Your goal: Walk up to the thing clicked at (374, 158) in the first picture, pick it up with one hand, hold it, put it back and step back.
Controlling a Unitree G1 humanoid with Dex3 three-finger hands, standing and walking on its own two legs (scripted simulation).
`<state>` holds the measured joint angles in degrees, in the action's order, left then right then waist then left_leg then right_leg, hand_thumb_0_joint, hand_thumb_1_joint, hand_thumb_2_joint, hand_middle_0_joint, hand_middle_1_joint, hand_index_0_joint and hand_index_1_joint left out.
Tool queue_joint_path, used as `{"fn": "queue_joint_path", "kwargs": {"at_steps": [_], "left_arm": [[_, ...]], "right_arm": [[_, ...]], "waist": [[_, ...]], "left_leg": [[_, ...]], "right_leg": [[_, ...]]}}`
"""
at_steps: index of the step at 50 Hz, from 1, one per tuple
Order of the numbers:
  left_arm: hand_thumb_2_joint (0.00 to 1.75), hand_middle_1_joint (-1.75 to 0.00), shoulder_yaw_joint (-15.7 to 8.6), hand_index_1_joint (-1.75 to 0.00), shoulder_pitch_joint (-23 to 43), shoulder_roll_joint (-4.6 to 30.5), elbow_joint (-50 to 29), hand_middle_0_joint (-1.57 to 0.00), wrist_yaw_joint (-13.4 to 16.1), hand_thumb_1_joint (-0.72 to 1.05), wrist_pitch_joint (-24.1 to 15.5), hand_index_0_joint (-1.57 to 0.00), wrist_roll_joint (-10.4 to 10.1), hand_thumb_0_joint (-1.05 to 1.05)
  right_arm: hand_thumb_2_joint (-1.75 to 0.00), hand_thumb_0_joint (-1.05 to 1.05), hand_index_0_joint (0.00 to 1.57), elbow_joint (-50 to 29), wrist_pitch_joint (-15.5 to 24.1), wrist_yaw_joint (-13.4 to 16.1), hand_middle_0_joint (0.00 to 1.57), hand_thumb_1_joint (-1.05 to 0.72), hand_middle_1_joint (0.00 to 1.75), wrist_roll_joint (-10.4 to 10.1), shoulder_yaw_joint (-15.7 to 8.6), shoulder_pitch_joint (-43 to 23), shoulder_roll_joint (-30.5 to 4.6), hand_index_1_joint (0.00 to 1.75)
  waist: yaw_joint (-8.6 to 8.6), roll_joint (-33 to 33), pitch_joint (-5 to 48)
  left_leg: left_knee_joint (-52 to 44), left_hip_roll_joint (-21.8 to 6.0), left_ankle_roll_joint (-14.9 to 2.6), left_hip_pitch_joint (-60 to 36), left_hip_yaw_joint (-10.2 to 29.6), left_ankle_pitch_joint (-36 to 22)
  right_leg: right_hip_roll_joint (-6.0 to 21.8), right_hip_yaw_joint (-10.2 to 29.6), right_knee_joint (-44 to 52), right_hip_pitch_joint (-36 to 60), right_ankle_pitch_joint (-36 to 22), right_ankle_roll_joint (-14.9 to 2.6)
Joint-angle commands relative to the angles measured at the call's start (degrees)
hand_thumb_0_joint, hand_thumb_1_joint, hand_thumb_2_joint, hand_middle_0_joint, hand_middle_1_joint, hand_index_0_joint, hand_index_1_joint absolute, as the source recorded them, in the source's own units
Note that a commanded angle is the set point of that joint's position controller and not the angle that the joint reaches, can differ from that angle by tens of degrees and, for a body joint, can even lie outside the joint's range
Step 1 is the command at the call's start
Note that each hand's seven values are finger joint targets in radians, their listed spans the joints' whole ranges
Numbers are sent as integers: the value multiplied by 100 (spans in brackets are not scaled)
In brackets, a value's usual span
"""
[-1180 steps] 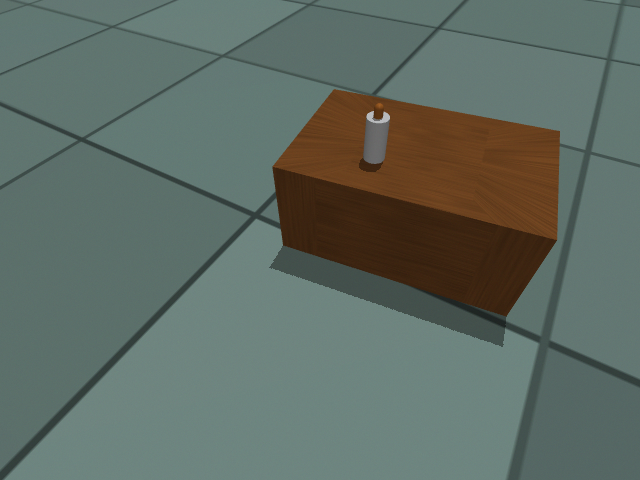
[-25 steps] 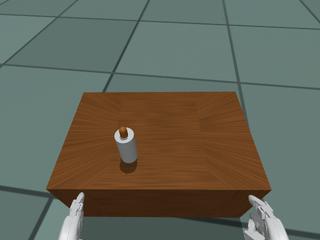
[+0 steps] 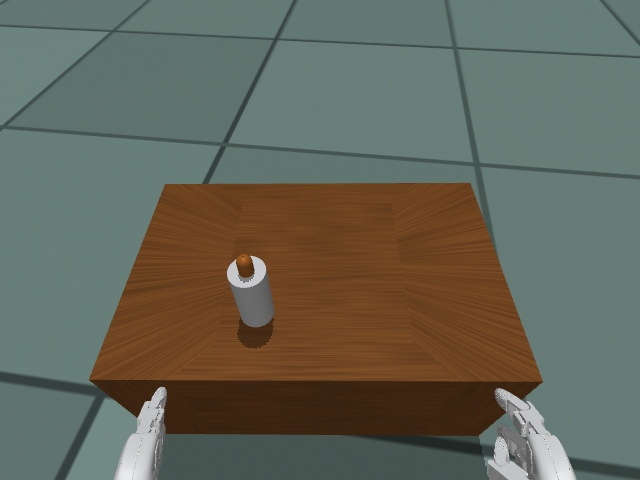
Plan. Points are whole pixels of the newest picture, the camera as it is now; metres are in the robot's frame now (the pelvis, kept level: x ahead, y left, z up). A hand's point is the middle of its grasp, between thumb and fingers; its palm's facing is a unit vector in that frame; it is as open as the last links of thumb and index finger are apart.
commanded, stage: home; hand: left
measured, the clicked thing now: (250, 287) +0.52 +0.17 -0.20
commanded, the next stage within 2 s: stand in 0.54 s
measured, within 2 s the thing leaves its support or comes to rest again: neither
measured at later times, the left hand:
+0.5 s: hand out of the picture +0.16 +0.18 -0.06, palm faces +0.10 -0.95 -0.29, open 17.5 cm
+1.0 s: hand out of the picture +0.11 +0.23 -0.10, palm faces -0.02 -0.93 -0.36, open 11.4 cm
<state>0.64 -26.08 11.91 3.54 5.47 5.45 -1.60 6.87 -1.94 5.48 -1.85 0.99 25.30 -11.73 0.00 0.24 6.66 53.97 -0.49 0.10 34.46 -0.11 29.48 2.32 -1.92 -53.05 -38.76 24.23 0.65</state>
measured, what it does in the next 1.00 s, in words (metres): stands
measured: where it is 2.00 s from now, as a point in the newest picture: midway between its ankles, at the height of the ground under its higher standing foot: outside the picture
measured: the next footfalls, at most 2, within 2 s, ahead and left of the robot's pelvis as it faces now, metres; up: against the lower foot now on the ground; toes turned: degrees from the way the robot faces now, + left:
none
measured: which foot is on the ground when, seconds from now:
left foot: down 0.00-1.00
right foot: down 0.00-1.00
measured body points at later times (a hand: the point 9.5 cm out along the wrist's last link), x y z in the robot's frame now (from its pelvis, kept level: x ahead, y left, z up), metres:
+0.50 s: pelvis -0.01 +0.00 +0.00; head +0.03 +0.00 +0.45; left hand +0.15 +0.23 -0.04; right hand +0.15 -0.24 -0.08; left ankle -0.03 +0.12 -0.69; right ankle +0.02 -0.13 -0.69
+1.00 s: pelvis -0.01 -0.01 +0.02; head +0.01 -0.01 +0.47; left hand +0.11 +0.27 -0.08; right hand +0.12 -0.28 -0.09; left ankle -0.03 +0.12 -0.69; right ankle +0.02 -0.13 -0.69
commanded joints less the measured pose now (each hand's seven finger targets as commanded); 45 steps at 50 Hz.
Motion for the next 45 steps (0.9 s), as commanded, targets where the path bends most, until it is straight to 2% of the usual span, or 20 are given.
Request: {"fn": "queue_joint_path", "kwargs": {"at_steps": [1,4,6,9,11,15,19,25,27,28,31,32,34,35,38,39,40,41,43,45], "left_arm": [[6,-5,-284,-5,-178,543,-1282,-5,161,-54,-180,-5,55,0],[5,-5,-318,-5,-92,609,-1250,-5,245,-56,-91,-5,59,0],[5,-5,-318,-5,-28,620,-1354,-5,255,-56,-61,-5,75,0],[5,-5,-262,-5,-52,570,-1250,-5,293,-56,56,-5,81,0],[5,-5,-232,-5,-18,538,-1377,-5,302,-56,99,-5,98,0],[4,-5,-297,-5,-127,589,-1299,-5,338,-57,216,-5,115,0],[4,-5,-288,-5,-1,562,-1258,-5,356,-57,291,-5,131,0],[5,-5,-256,-5,70,519,-1245,-5,363,-55,399,-5,149,0],[5,-5,-356,-5,57,597,-1304,-5,372,-56,412,-5,155,0],[5,-5,-266,-5,8,525,-1214,-5,351,-56,437,-5,162,0],[5,-5,-333,-5,131,566,-1244,-5,356,-55,461,-5,165,0],[5,-5,-360,-5,149,619,-1351,-5,355,-55,447,-5,162,0],[21,-21,-211,-21,121,482,-1148,-20,339,-39,493,-20,166,0],[29,-29,-220,-29,213,477,-1284,-20,335,-31,473,-20,159,0],[53,-30,-334,-30,168,568,-1214,-20,336,-7,507,-20,167,0],[61,-30,-584,-30,951,1385,796,-20,10,1,-57,-20,688,0],[69,-30,-616,-30,715,1390,1275,-20,-125,9,-288,-20,759,0],[77,-30,-549,-30,653,1398,1480,-20,-230,17,-447,-20,691,0],[90,-30,-459,-30,856,1410,1992,-20,-342,33,-651,-20,571,0],[90,-30,-444,-30,1154,1422,2388,-20,-399,49,-712,-20,474,0]], "right_arm": [[-90,0,20,-4,397,171,20,-90,30,-42,-320,-444,-756,30],[-90,0,20,441,492,230,20,-90,30,-28,-315,-654,-765,30],[-90,0,20,585,561,245,20,-90,30,-6,-327,-801,-769,30],[-90,0,20,857,685,265,20,-90,30,5,-291,-960,-746,30],[-90,0,20,961,762,285,20,-90,30,24,-310,-1014,-749,30],[-90,0,20,1090,883,326,20,-90,30,40,-289,-1089,-719,30],[-90,0,20,1187,1002,367,20,-90,30,66,-294,-1193,-742,30],[-90,0,20,1349,1142,386,20,-90,30,75,-260,-1257,-717,30],[-90,0,20,1367,1149,414,20,-90,30,89,-273,-1209,-725,30],[-90,0,20,1371,1158,421,20,-90,30,98,-255,-1236,-695,30],[-90,0,20,1413,1196,438,20,-90,30,104,-242,-1213,-676,30],[-90,0,20,1363,1200,446,20,-90,30,107,-240,-1286,-677,30],[-90,0,20,1461,1224,448,20,-90,30,110,-254,-1247,-713,30],[-90,0,20,1414,1237,448,20,-90,30,113,-250,-1272,-703,30],[-90,0,20,1476,1253,458,20,-90,30,120,-234,-1253,-675,30],[-90,0,20,2615,864,116,20,-90,30,798,-471,-1478,-1512,30],[-90,0,20,2791,696,-25,20,-90,30,816,-541,-1341,-1504,30],[-90,0,20,2789,618,-99,20,-90,30,780,-565,-1394,-1528,30],[-90,0,20,2941,585,-254,20,-90,30,586,-540,-1433,-1440,30],[-90,0,20,3080,571,-346,20,-90,30,497,-552,-1453,-1452,30]], "waist": [[-104,-47,650],[-117,-185,434],[-140,-170,545],[-133,-193,311],[-112,-328,512],[-89,-147,564],[-116,-19,458],[-99,-170,365],[-69,-260,537],[-103,-200,477],[-133,-105,536],[-80,-154,561],[-138,-219,328],[-121,-233,332],[-103,-185,495],[85,-123,-277],[105,-81,176],[97,-121,155],[80,-39,217],[77,52,131]], "left_leg": [[-809,80,-25,-152,5,-1636],[-796,62,-19,-107,-13,-1668],[-798,39,-27,-145,26,-1662],[-923,26,-37,-84,83,-1313],[-984,-4,0,-188,173,-1347],[-853,35,-36,-195,86,-1603],[-926,42,-63,-131,87,-1249],[-1045,15,-21,-178,147,-1224],[-1030,25,-9,-242,133,-1340],[-981,37,-22,-236,116,-1391],[-902,63,-50,-255,55,-1487],[-905,74,-53,-241,49,-1518],[-1031,47,-25,-250,84,-1353],[-1021,53,-29,-237,67,-1292],[-957,71,-41,-279,66,-1452],[-1196,-253,-240,-677,536,-2244],[-1053,-289,-359,-873,469,-2546],[-1092,-261,-430,-940,608,-2370],[-1262,-224,-391,-1129,559,-2200],[-1444,-204,-373,-1274,575,-1841]], "right_leg": [[-191,-116,761,1099,-1380,-124],[-180,-132,793,998,-1404,-132],[-185,-149,802,1053,-1385,-131],[-199,-189,866,945,-1057,-119],[-215,-215,807,953,-1044,-138],[-207,-215,887,1150,-1283,-124],[-213,-220,1004,1096,-993,-100],[-226,-239,979,1061,-922,-118],[-229,-244,953,1131,-1001,-135],[-231,-246,982,1137,-1050,-128],[-207,-195,1030,1235,-1198,-114],[-191,-203,1055,1289,-1239,-109],[-226,-234,1037,1085,-1044,-122],[-212,-228,1073,1117,-1014,-114],[-205,-217,1077,1264,-1150,-117],[184,273,971,1582,-1317,-506],[240,291,964,1854,-1488,-603],[251,409,1042,1770,-1573,-634],[330,508,1216,1996,-1681,-647],[360,528,1414,1939,-1525,-566]]}}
